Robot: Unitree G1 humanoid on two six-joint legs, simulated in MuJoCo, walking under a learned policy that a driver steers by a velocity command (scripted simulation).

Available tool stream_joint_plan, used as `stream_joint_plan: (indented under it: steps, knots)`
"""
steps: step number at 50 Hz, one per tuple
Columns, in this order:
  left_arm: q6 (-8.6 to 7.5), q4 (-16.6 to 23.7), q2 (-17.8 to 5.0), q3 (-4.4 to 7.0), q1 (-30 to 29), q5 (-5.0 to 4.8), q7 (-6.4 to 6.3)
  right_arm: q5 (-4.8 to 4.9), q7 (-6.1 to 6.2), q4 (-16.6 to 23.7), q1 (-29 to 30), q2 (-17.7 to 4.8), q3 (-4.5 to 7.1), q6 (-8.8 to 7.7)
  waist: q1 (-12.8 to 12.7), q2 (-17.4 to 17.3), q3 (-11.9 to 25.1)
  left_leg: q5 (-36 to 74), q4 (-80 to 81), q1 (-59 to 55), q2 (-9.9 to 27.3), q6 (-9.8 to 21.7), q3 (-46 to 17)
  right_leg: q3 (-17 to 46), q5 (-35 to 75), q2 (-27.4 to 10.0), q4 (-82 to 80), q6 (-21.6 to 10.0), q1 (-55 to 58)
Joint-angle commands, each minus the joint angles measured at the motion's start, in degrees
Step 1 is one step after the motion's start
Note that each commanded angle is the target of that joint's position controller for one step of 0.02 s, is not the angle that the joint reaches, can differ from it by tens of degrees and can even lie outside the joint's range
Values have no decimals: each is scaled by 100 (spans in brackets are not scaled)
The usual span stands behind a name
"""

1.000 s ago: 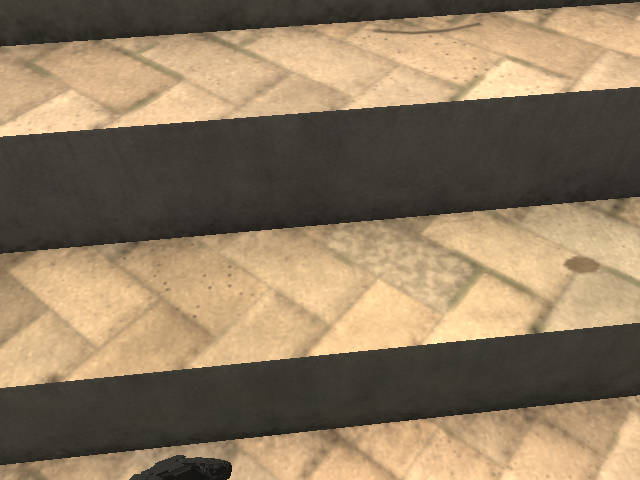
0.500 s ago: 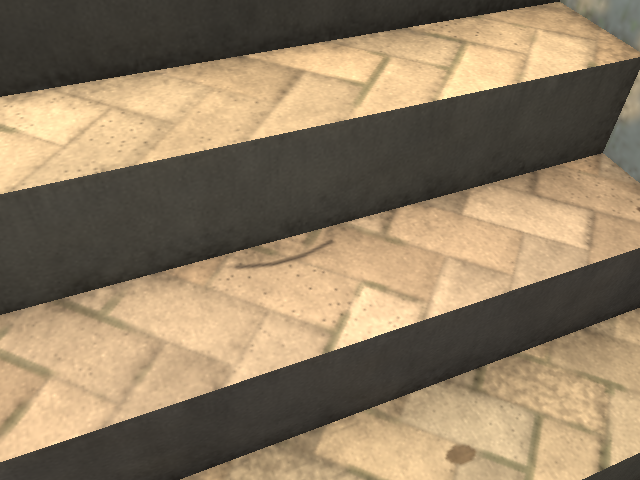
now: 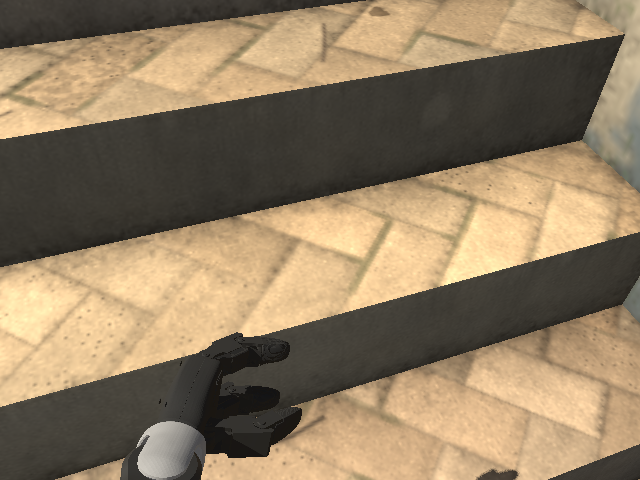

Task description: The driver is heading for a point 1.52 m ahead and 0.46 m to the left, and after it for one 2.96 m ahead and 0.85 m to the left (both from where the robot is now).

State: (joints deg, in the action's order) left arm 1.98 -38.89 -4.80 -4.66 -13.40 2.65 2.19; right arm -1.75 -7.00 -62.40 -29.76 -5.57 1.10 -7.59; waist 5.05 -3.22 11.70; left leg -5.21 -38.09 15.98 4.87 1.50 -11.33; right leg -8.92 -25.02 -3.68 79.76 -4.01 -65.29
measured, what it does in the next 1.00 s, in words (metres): climbs, turning left: left foot, then right foot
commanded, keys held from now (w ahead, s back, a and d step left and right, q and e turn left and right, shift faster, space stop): q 0.62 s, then no key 0.30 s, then w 0.08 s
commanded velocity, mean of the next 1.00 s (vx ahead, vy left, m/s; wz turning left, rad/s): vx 0.03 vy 0.00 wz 0.44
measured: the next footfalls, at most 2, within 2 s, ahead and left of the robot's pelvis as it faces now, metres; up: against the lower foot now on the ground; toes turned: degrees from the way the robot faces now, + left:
left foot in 0.44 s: +0.13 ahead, +0.11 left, +0.00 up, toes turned +16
right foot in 0.82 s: +0.21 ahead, -0.12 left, +0.00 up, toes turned +26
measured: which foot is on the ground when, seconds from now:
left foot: up 0.00-0.42, down 0.44-0.94, up 0.96-1.00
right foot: down 0.00-0.44, up 0.46-0.80, down 0.82-1.00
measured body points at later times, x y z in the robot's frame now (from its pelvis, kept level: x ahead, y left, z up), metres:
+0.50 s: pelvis +0.09 +0.00 +0.15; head +0.08 +0.02 +0.60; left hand +0.28 +0.28 +0.09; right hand +0.27 -0.22 +0.04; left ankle +0.09 +0.10 -0.57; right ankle +0.13 -0.12 -0.56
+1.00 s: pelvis +0.15 -0.05 +0.15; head +0.15 -0.06 +0.60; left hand +0.18 +0.18 +0.03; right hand +0.39 -0.16 +0.03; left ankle +0.09 +0.10 -0.57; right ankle +0.18 -0.13 -0.57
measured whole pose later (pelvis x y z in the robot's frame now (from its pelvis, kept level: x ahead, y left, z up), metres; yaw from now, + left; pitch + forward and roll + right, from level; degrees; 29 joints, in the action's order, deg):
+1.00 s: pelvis +0.15 -0.05 +0.15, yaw +28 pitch +4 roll +0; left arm -4.3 -46.3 -6.6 -1.6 9.9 -0.3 6.8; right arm 0.3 -2.9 -44.3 -7.4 -10.0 0.5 -0.6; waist -0.5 -2.1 5.1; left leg -17.9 -38.2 24.6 -0.8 -3.7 -10.4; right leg -3.2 -20.4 2.5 37.3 -3.0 -21.5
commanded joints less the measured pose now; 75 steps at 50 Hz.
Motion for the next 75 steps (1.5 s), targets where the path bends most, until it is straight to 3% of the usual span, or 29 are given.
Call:
stream_joint_plan:
  steps: [1, 3, 6, 10, 15, 21, 23, 24, 25, 29, 37, 39, 41, 42, 43, 46, 49, 55, 58, 61, 62, 65, 67, 69, 70, 72, 73, 74, 75]
  knots:
    - [-246, -592, -2019, 744, 2936, 158, -164, 77, -29, 470, 396, -842, 416, 124, -1690, 1858, 1136, 750, -7295, 3630, -834, 303, -904, 6113, -1566, -1965, -5842, -1684, 4661]
    - [-493, -1002, -1405, 645, 1480, -213, -64, 165, 126, 374, 457, -339, 311, 209, -600, 442, -189, 401, -7971, 4127, -492, 471, -191, 3928, -1701, -1723, -5441, -1162, 3301]
    - [-624, -908, 25, 335, 235, -180, -84, 148, 247, 373, 837, -76, 131, 501, 9, -141, -385, -268, -7127, 3878, -194, 584, -282, 2012, -109, -1241, -5655, -715, 2611]
    - [-654, -784, -553, 519, 676, 142, -165, 229, 206, 611, 1638, -623, 109, 503, -226, 55, 2, -77, -6940, 4186, -293, 118, 216, 541, 1030, -1023, -5939, -707, 3335]
    - [-782, -58, -1299, 657, -316, -141, -21, -16, 79, 676, 1364, -1318, 235, 495, 177, 99, -66, -331, -4580, 2052, -17, -194, 890, -638, 1476, -743, -6472, -339, 3430]
    - [-894, -572, -1315, 785, 872, -67, 35, -35, 381, 1233, 1581, -1352, 269, 319, -293, 549, -533, -588, 617, 1168, -277, -28, 1090, 144, 1471, -1785, -5270, -761, 5677]
    - [-851, -418, -519, 627, 1733, -87, -69, -8, 671, 1438, 1853, -1911, 406, 172, -1041, -1069, 26, 2581, 1467, -73, 336, 1471, -716, -622, -57, -436, -3384, 251, 4604]
    - [-991, 72, -958, 667, 986, -114, -226, 258, 721, 1581, 1985, -2340, 582, 155, -492, -1362, -5, 975, 1692, -885, 787, 2171, -1988, -313, -390, 277, -3016, 703, 2854]
    - [-885, 194, -1014, 664, 37, -90, -254, 4, 694, 1334, 1512, -1910, 538, 125, 78, -1172, -46, 79, 1909, -972, 807, 2043, -2217, 352, -634, 226, -1332, 660, 2132]
    - [-626, 139, -1207, 706, 643, -121, -242, -42, 664, 1882, 2405, -1426, 359, 499, -238, 624, -18, 398, 1334, -159, 633, 1921, -2004, 1685, 322, 537, 1663, 429, 971]
    - [-475, 301, -882, 476, 1437, 174, -24, 202, 797, 3003, 3061, -1268, 50, 414, -440, 259, 189, 736, 1089, 880, -174, 972, -264, 835, -478, 262, -2301, 1055, 2789]
    - [-586, -43, -746, 553, 2205, -164, 103, 54, 691, 2790, 2871, -1644, 213, 431, -533, -374, 55, 464, 936, 1321, 80, 1052, -616, 791, 1685, 395, -3673, 1058, 4586]
    - [-734, -79, -932, 635, 2205, -200, 6, 163, 474, 2497, 2287, -1171, 105, 492, -524, 26, -181, -87, 425, 906, 109, 1080, -935, 825, 2298, 331, -5360, 850, 4941]
    - [-793, -58, -1544, 735, 2107, -100, 8, 132, 335, 2298, 1197, -689, 46, 538, 62, 829, 346, -713, -529, 1173, -630, 352, -252, 2072, 5077, -444, -4873, -289, 5650]
    - [-744, 142, -1290, 577, 1051, -157, 188, 107, 256, 2206, 933, -460, -29, 530, 616, 853, 477, -1338, -612, 1629, -529, -321, -150, 3124, 4809, -905, -4656, -1016, 5733]
    - [-773, 251, -497, 369, 917, -514, 607, 268, 350, 2195, 2201, -831, 32, 663, -3, 542, -529, -1045, 85, 1376, -391, -702, -20, 2778, 1417, -569, -5411, -99, 4907]
    - [-780, -279, -974, 488, 1731, -274, 473, 220, 464, 2226, 2740, -1079, 138, 615, -520, 733, -727, -1014, 270, 2135, -321, -431, 14, 3190, -594, -848, -6126, 102, 5742]
    - [-774, -994, -1502, 801, 3343, 103, -77, 34, 803, 2111, 3098, -1277, 355, 449, -1289, 1598, -766, -1855, -5250, 4555, -727, 218, 233, 4115, -1225, -1832, -6876, -1740, 6371]
    - [-583, -1534, -552, 465, 4227, 446, 162, 167, 706, 2119, 3310, -773, 287, 508, -1335, 935, -867, -1103, -7347, 5914, -1260, 1084, 69, 2572, 55, -1108, -6296, -1322, 6502]
    - [-522, -2019, -330, 379, 4707, 304, 239, 86, 606, 2383, 3525, -330, -40, 610, -1171, 1056, -842, -1456, -8408, 7534, -672, 1375, 349, 2460, 1338, -1442, -6453, -1429, 7115]
    - [-906, -1969, -645, 770, 4504, -281, -263, -394, 648, 3072, 3929, 236, -239, 427, -872, 519, -1402, -1908, -8444, 7419, -336, 619, 1198, 2149, 1089, -1220, -6693, -1033, 7379]
    - [-1258, -1966, -856, 756, 4236, -130, -511, -107, 787, 3814, 4584, -53, -277, 494, -817, 1107, -1655, -2669, -9071, 7753, 155, 370, 1027, 2081, 1642, -1576, -7401, -987, 6762]
    - [-1137, -2131, -840, 755, 4218, -361, -516, 49, 798, 4459, 5122, -265, -378, 509, -723, 953, -2106, -2746, -6488, 6328, 516, 588, 1306, 1370, 1472, -1138, -8534, -720, 5561]
    - [-994, -1745, -1237, 800, 3876, -585, -483, 272, 730, 4230, 4246, 119, -563, 668, -540, 911, -1132, -2460, -3856, 2036, 50, 882, 2065, 690, 3917, -882, -9090, -950, 4059]
    - [-1078, -1715, -1500, 767, 4402, -705, -404, 293, 717, 3639, 2975, -135, -359, 708, -248, 722, 96, -2343, -4289, 373, -797, 843, 2706, 497, 8563, -1053, -7845, -1045, 4626]
    - [-1302, -1343, -2274, 1093, 3728, -727, -82, 124, 875, 2852, 287, -1060, 163, 752, 996, 994, 1776, -2476, -2908, -1265, -571, 1154, 586, 763, 10119, -876, -4173, -443, 4869]
    - [-1342, -999, -1918, 1089, 3629, -650, 119, -119, 1041, 2866, 289, -1641, 393, 823, 839, -682, 1996, -4228, -443, -1566, 803, 1426, -2411, 1068, 7318, 27, -2036, -219, 3685]
    - [-1229, -817, -1718, 1210, 3043, -268, 202, 18, 1082, 2838, 883, -1929, 547, 947, 781, -1185, 2008, -5720, 1845, -934, 1220, 1311, -4408, 1624, 2617, 888, 1211, -64, 3060]
    - [-1102, -372, -711, 1096, 2919, 21, 76, 103, 1013, 2890, 1905, -1877, 533, 860, 170, -884, 1525, -5730, 2117, -239, 1439, 841, -4487, 2557, 2461, 921, 3782, 145, 2117]
Keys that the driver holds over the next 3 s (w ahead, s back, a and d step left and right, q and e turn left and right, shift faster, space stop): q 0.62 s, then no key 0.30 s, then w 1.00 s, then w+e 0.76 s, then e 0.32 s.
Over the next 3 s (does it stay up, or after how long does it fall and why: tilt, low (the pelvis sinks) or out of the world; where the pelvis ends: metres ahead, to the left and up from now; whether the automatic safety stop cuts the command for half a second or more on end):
stays up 0.84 0.51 0.83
